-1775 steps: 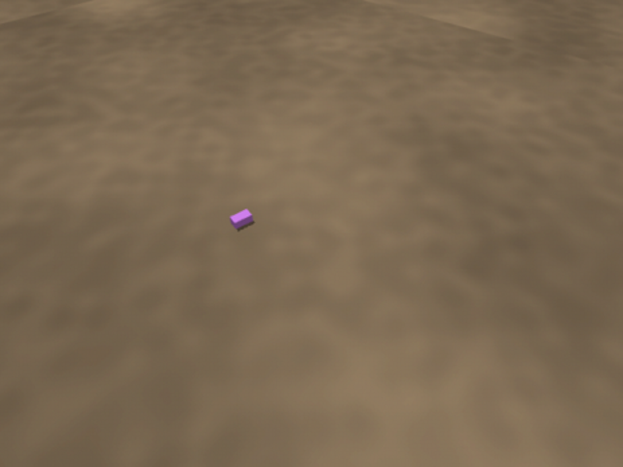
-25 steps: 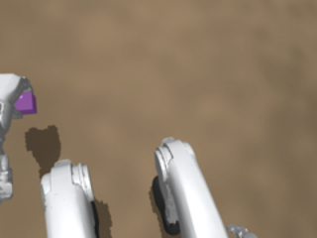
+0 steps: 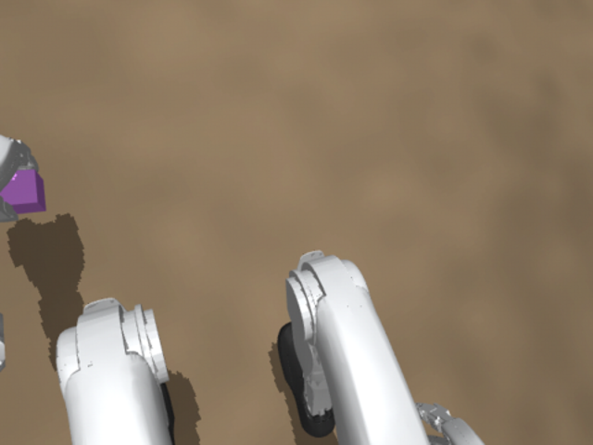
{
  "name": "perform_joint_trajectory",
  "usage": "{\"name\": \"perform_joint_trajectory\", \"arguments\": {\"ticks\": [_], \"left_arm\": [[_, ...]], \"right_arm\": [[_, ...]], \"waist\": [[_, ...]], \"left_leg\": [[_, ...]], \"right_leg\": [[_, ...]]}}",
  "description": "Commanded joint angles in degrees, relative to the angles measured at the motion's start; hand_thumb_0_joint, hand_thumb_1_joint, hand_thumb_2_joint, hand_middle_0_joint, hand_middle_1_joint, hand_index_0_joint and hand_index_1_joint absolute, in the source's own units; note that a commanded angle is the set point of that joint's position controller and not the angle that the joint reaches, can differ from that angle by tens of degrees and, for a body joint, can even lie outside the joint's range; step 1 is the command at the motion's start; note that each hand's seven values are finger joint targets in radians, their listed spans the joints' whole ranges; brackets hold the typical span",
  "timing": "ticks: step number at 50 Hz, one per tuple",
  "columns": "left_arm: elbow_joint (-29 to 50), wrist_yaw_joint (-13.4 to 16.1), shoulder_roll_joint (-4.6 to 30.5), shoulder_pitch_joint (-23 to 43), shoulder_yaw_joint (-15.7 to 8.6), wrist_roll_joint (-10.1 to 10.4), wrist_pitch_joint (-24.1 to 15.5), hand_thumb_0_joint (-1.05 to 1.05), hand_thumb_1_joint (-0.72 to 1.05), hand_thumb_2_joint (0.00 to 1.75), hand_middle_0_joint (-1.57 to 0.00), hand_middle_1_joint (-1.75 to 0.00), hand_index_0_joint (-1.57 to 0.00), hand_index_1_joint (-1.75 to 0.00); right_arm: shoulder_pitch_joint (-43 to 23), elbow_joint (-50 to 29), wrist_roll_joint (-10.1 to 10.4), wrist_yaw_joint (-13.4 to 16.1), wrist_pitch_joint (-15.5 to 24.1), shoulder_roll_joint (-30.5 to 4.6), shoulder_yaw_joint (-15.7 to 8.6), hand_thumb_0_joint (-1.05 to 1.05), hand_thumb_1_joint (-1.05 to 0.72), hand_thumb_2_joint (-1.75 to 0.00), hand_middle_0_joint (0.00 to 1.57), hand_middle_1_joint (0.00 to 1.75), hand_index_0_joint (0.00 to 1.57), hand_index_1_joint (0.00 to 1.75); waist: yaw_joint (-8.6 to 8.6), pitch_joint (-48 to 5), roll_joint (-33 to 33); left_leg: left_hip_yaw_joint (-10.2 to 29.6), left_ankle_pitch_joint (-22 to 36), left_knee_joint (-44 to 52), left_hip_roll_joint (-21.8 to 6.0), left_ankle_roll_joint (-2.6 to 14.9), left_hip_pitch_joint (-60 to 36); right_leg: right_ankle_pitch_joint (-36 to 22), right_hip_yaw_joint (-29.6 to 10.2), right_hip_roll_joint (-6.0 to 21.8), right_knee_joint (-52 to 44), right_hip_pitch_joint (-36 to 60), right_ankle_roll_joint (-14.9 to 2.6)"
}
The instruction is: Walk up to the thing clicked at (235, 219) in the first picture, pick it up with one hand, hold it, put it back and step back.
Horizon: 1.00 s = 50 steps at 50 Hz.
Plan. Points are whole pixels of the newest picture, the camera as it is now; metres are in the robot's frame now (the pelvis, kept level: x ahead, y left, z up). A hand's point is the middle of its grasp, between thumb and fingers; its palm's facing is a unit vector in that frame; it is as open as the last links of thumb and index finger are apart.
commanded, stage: lower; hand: left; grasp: from above
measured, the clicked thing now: (2, 194) +0.49 +0.30 -0.21
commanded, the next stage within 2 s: rest in 0.20 s
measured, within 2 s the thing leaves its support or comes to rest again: rests again in 1.22 s
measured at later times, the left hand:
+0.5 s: hand (14, 197) +0.48 +0.29 -0.22, palm faces -0.47 -0.06 -0.88, open 7.5 cm
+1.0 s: hand (23, 202) +0.48 +0.29 -0.25, palm faces -0.46 -0.08 -0.88, open 7.5 cm
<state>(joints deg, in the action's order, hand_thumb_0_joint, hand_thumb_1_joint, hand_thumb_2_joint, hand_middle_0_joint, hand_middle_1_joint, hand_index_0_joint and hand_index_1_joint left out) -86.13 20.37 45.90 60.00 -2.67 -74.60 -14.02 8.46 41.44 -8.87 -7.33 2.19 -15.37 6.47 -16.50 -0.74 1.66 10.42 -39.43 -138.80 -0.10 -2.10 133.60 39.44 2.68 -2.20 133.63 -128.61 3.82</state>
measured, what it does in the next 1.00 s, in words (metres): stands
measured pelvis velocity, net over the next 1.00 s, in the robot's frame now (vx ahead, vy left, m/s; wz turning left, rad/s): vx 0.00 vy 0.01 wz -0.08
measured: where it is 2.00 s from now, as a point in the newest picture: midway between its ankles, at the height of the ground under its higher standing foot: (238, 424)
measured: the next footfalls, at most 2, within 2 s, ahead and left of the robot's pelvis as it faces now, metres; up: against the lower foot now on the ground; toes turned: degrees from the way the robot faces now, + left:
none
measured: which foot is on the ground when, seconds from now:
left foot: down 0.00-1.00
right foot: down 0.00-1.00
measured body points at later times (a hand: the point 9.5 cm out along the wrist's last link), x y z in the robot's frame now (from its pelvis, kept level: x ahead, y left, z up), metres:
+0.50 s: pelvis +0.00 +0.00 -0.02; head +0.27 +0.09 +0.33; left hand +0.50 +0.29 -0.17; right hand +0.03 -0.26 -0.10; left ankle +0.07 +0.13 -0.29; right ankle +0.10 -0.13 -0.29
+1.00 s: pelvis +0.00 +0.01 -0.02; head +0.28 +0.11 +0.32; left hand +0.50 +0.29 -0.20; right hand +0.03 -0.26 -0.09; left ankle +0.07 +0.13 -0.29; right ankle +0.10 -0.13 -0.29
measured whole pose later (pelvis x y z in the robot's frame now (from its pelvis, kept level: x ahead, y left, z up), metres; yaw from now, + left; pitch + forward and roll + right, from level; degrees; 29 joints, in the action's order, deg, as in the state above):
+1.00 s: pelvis +0.00 +0.01 -0.02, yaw -5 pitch +30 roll -13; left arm -96.1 30.6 55.9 61.5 -6.0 -76.8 -14.1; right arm 6.6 38.9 -14.7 -9.8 7.6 -17.8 14.2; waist -22.1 6.6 6.3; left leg 14.8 -40.9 -145.6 -0.3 -1.7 135.6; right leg 38.9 5.9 -4.0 136.7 -129.2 4.5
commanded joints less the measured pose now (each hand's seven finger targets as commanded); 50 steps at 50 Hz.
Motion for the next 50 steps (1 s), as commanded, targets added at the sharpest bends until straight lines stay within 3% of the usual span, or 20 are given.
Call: {"name": "perform_joint_trajectory", "arguments": {"ticks": [1,3,9,20,22,25,26,27,29,34,35,37,40,43,45,46,47,48,49,50], "left_arm": [[7.26,3.61,13.41,19.09,-1.55,-0.34,-1.32,0.00,0.88,0.35,-1.21,-0.33,-1.24,-0.31],[6.61,4.88,16.17,19.65,-3.29,-0.67,-1.67,0.00,0.88,0.35,-1.21,-0.31,-1.24,-0.29],[5.86,7.23,17.69,20.29,-3.72,-1.54,-1.91,0.00,0.90,0.34,-1.22,-0.33,-1.25,-0.30],[2.80,8.20,17.39,18.68,-3.33,-0.75,-0.16,0.00,0.87,0.30,-1.18,-0.28,-1.21,-0.25],[0.86,8.23,17.57,17.29,-2.84,-0.65,-0.38,0.00,0.87,0.29,-1.17,-0.29,-1.21,-0.26],[1.56,8.96,20.07,18.22,-4.54,-1.12,-0.63,0.00,0.88,0.31,-1.20,-0.27,-1.22,-0.24],[1.17,8.93,19.11,17.74,-3.74,-1.40,-0.65,0.00,0.88,0.31,-1.21,-0.26,-1.23,-0.23],[1.60,9.36,21.41,18.14,-5.44,-1.47,-0.87,0.00,0.89,0.31,-1.20,-0.27,-1.23,-0.24],[0.37,9.51,18.38,17.25,-2.92,-1.69,-0.94,0.00,0.87,0.29,-1.19,-0.26,-1.22,-0.23],[0.80,11.10,21.48,18.01,-4.24,-2.08,-0.73,0.00,0.88,0.30,-1.20,-0.27,-1.23,-0.24],[-1.19,11.34,19.66,17.48,-3.01,-2.07,-0.32,0.00,0.89,0.30,-1.21,-0.26,-1.23,-0.23],[-1.07,12.32,22.98,17.83,-5.97,-1.93,-0.38,0.00,0.90,0.30,-1.21,-0.27,-1.24,-0.24],[-3.15,12.49,22.28,17.70,-5.43,-2.75,-0.19,0.00,0.89,0.30,-1.21,-0.26,-1.23,-0.23],[-2.44,12.63,22.35,17.98,-4.95,-1.96,-0.19,0.00,0.90,0.29,-1.20,-0.27,-1.23,-0.24],[-2.75,12.31,20.30,18.59,-2.44,-1.61,-0.18,0.00,0.88,0.27,-1.20,-0.24,-1.23,-0.21],[-3.12,12.50,22.42,17.91,-3.76,-1.43,-0.26,0.00,0.88,0.27,-1.19,-0.26,-1.22,-0.23],[-2.69,12.34,21.62,18.28,-2.54,-1.55,-0.32,0.00,0.88,0.26,-1.19,-0.27,-1.22,-0.23],[-2.89,12.96,24.12,17.09,-4.88,-1.42,-0.24,0.00,0.87,0.27,-1.18,-0.27,-1.21,-0.23],[-4.03,12.75,22.38,17.41,-3.35,-1.56,-0.14,0.00,0.88,0.28,-1.19,-0.27,-1.22,-0.24],[-3.60,12.98,22.72,17.41,-3.94,-1.29,-0.37,0.00,0.88,0.27,-1.19,-0.25,-1.22,-0.22]], "right_arm": [[12.77,-0.06,-0.59,0.20,-0.15,-15.04,-4.01,0.00,-0.92,-0.90,0.20,0.30,0.20,0.30],[12.46,-0.25,-0.74,0.12,-0.07,-15.68,-3.61,0.00,-0.91,-0.90,0.20,0.30,0.20,0.30],[11.78,-0.26,-1.62,-0.15,0.55,-16.17,-2.93,0.00,-0.91,-0.90,0.20,0.30,0.20,0.30],[12.31,-0.15,-2.73,-0.60,2.03,-17.22,-1.70,0.00,-0.90,-0.90,0.20,0.30,0.20,0.30],[11.54,-0.63,-2.60,-0.63,2.16,-17.35,-1.16,0.00,-0.90,-0.90,0.20,0.30,0.20,0.30],[11.43,-1.33,-3.08,-0.68,2.60,-17.94,-0.85,0.00,-0.90,-0.90,0.20,0.30,0.20,0.30],[11.68,-1.24,-3.20,-0.67,2.73,-18.31,-0.63,0.00,-0.90,-0.90,0.20,0.30,0.20,0.30],[11.34,-1.62,-3.15,-0.61,2.80,-18.82,-0.60,0.00,-0.90,-0.90,0.20,0.30,0.20,0.30],[11.10,-1.27,-3.38,-0.88,2.86,-17.60,0.10,0.00,-0.90,-0.90,0.20,0.30,0.20,0.30],[10.35,-1.79,-3.91,-1.16,3.52,-18.73,0.58,0.00,-0.90,-0.90,0.20,0.30,0.20,0.30],[10.83,-1.12,-3.98,-1.25,3.64,-18.55,0.99,0.00,-0.90,-0.90,0.20,0.30,0.20,0.30],[10.88,-1.47,-4.35,-1.25,3.83,-19.85,0.79,0.00,-0.90,-0.90,0.20,0.30,0.20,0.30],[10.01,-2.23,-4.96,-1.63,3.96,-19.68,1.35,0.00,-0.90,-0.90,0.20,0.30,0.20,0.30],[9.84,-2.18,-5.39,-1.80,4.50,-19.92,1.79,0.00,-0.90,-0.90,0.20,0.30,0.20,0.30],[8.53,-2.58,-5.24,-1.99,5.02,-19.68,2.23,0.00,-0.90,-0.90,0.20,0.30,0.20,0.30],[8.66,-2.14,-5.24,-1.88,5.01,-20.29,2.03,0.00,-0.91,-0.90,0.20,0.30,0.20,0.30],[8.68,-2.76,-5.31,-2.04,5.27,-20.27,2.39,0.00,-0.91,-0.90,0.20,0.30,0.20,0.30],[9.50,-2.01,-5.55,-1.97,5.14,-20.76,2.36,0.00,-0.90,-0.90,0.20,0.30,0.20,0.30],[8.75,-2.70,-5.39,-2.20,5.41,-20.52,2.42,0.00,-0.91,-0.90,0.20,0.30,0.20,0.30],[8.41,-2.45,-5.54,-2.20,5.46,-20.66,2.46,0.00,-0.90,-0.90,0.20,0.30,0.20,0.30]], "waist": [[-1.63,-38.30,-20.33],[-1.17,-37.88,-20.74],[-1.84,-38.16,-22.12],[-3.98,-35.95,-21.55],[-3.62,-35.14,-21.73],[-4.26,-34.41,-21.58],[-4.34,-34.06,-22.05],[-4.36,-34.12,-22.76],[-4.37,-34.27,-23.24],[-5.37,-34.50,-24.02],[-5.62,-33.26,-23.98],[-5.80,-32.35,-24.99],[-6.88,-29.75,-24.03],[-7.15,-31.21,-24.74],[-7.00,-30.31,-24.67],[-7.04,-30.38,-24.74],[-7.31,-30.20,-25.18],[-6.63,-30.97,-25.29],[-7.23,-29.49,-24.45],[-7.02,-29.56,-24.52]], "left_leg": [[-7.00,12.55,12.23,-0.08,3.12,-30.13],[-6.87,11.83,12.19,0.05,3.09,-29.31],[-6.55,10.45,11.26,-0.21,3.13,-28.45],[-5.86,11.93,9.37,-0.52,3.17,-27.58],[-5.49,11.04,9.50,-0.51,3.14,-26.34],[-5.45,11.67,8.66,-0.70,3.12,-26.26],[-5.35,12.44,8.50,-0.68,2.85,-27.52],[-5.15,12.54,8.47,-0.73,2.79,-27.28],[-5.02,11.75,9.12,-0.83,2.80,-27.59],[-4.61,13.93,8.13,-1.25,2.83,-28.83],[-4.66,13.51,7.87,-1.16,2.80,-29.03],[-4.32,14.06,8.06,-1.20,2.41,-29.15],[-4.06,11.56,8.00,-1.28,2.61,-27.10],[-3.92,11.34,7.93,-1.38,2.84,-27.36],[-3.70,10.12,8.18,-1.42,2.69,-27.27],[-3.42,10.16,8.12,-1.55,2.65,-27.59],[-3.46,10.35,8.04,-1.52,2.60,-27.63],[-3.23,11.14,8.50,-1.50,2.46,-28.05],[-3.41,10.70,7.75,-1.49,2.54,-27.26],[-3.08,10.68,8.22,-1.59,2.40,-27.55]], "right_leg": [[-15.87,7.68,-1.58,-11.82,19.54,-5.19],[-14.89,7.81,-1.50,-11.35,18.94,-5.23],[-14.04,8.30,-1.85,-10.45,18.25,-5.16],[-16.33,9.20,-2.18,-9.70,18.96,-4.94],[-15.31,9.32,-2.28,-9.56,19.21,-5.07],[-15.96,9.61,-2.45,-9.51,19.77,-5.02],[-16.30,9.83,-2.41,-9.31,19.10,-5.29],[-16.19,10.10,-2.41,-9.18,19.16,-5.41],[-15.88,9.91,-2.66,-9.05,19.86,-5.18],[-18.57,10.33,-2.93,-8.63,20.75,-4.85],[-18.11,10.33,-2.94,-8.55,19.76,-4.95],[-18.03,11.03,-2.79,-8.14,18.76,-5.27],[-16.08,11.35,-3.00,-8.33,17.96,-5.28],[-16.73,11.23,-3.05,-8.59,20.06,-4.85],[-15.38,11.49,-3.25,-8.58,18.72,-5.02],[-15.39,11.69,-3.38,-8.57,18.81,-5.04],[-15.51,11.63,-3.42,-8.52,19.28,-4.96],[-16.11,12.05,-3.30,-8.45,20.11,-4.95],[-15.90,11.92,-3.34,-8.04,18.93,-4.99],[-15.56,12.24,-3.36,-8.24,18.63,-5.10]]}}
